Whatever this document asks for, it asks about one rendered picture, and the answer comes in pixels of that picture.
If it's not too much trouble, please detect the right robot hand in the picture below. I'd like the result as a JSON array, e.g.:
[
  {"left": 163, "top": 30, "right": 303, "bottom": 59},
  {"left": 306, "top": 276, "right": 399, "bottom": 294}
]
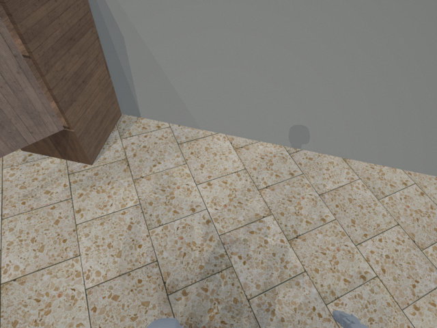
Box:
[{"left": 333, "top": 310, "right": 369, "bottom": 328}]

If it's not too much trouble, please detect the cupboard door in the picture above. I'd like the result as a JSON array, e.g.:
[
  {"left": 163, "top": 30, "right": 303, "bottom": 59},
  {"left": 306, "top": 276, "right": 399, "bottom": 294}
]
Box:
[{"left": 0, "top": 17, "right": 64, "bottom": 158}]

